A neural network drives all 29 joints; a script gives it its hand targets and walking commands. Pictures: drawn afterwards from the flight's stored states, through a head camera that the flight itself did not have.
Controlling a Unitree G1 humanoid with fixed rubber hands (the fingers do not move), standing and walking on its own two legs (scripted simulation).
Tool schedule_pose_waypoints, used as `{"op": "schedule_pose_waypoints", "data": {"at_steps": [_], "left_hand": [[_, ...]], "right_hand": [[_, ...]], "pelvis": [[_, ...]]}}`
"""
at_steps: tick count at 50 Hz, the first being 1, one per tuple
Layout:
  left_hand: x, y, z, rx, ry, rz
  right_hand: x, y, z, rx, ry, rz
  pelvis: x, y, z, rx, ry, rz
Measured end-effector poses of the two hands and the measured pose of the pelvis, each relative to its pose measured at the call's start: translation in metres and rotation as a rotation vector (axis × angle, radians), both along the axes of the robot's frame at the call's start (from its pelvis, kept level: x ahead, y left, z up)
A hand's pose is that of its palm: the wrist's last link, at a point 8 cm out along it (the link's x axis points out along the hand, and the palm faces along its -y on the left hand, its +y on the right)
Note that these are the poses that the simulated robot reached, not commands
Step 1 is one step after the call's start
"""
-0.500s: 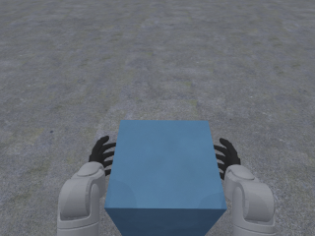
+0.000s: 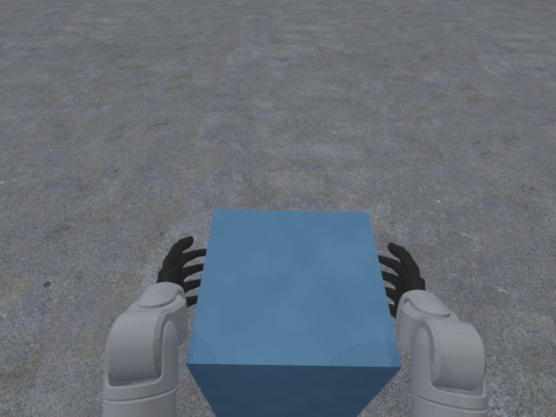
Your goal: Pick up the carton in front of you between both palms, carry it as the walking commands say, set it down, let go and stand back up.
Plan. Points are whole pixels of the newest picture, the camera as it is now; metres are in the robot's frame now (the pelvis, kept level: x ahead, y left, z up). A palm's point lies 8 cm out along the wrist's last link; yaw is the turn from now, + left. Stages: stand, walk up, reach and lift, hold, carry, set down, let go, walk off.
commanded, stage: carry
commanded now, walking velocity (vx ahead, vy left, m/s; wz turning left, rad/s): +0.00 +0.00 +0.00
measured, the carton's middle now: (288, 319) +0.27 +0.00 +0.02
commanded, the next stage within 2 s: hold in 1.74 s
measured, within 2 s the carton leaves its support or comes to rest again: neither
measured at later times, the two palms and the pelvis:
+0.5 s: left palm (191, 286) +0.31 +0.14 +0.04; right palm (394, 289) +0.31 -0.16 +0.04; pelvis +0.04 -0.01 -0.01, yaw +0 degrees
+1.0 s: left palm (187, 298) +0.29 +0.14 +0.04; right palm (395, 300) +0.29 -0.16 +0.04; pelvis +0.00 -0.01 +0.00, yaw +0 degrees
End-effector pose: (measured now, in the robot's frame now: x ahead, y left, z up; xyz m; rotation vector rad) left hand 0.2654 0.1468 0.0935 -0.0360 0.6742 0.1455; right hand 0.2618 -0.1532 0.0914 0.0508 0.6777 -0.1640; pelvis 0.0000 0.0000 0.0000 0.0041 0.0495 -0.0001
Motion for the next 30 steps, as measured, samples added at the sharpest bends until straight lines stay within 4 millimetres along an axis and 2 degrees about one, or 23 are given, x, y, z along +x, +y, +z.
{"op": "schedule_pose_waypoints", "data": {"at_steps": [5,12,19,30], "left_hand": [[0.028,-0.003,0.005,0.004,-0.012,0.005],[0.044,-0.005,-0.016,0.007,0.044,0.006],[0.046,-0.006,-0.04,0.027,0.06,-0.008],[0.04,-0.007,-0.059,0.063,0.026,-0.037]], "right_hand": [[0.029,-0.003,0.004,0.006,-0.012,0.004],[0.049,-0.005,-0.015,-0.011,0.044,0.021],[0.051,-0.006,-0.038,-0.039,0.061,0.04],[0.045,-0.007,-0.057,-0.07,0.026,0.067]], "pelvis": [[0.027,-0.004,-0.002,-0.004,0.01,0.003],[0.045,-0.009,-0.004,-0.004,0.017,0.002],[0.046,-0.01,-0.006,-0.004,0.017,0.004],[0.032,-0.011,-0.008,-0.002,-0.005,0.006]]}}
